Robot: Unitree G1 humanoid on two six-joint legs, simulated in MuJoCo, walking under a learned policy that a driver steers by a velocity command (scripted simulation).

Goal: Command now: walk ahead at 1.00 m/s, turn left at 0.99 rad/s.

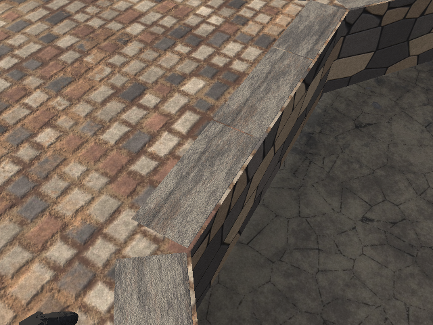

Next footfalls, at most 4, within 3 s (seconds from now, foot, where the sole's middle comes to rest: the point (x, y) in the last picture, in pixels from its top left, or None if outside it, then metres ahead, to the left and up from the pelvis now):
0.14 left None -0.03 -0.03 -0.56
0.58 right None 0.47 -0.52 -1.20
0.90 right None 0.51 -0.69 -1.18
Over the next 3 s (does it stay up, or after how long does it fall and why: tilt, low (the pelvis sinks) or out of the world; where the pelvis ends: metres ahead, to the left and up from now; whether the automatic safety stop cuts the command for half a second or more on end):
falls after 1.04 s (tilt)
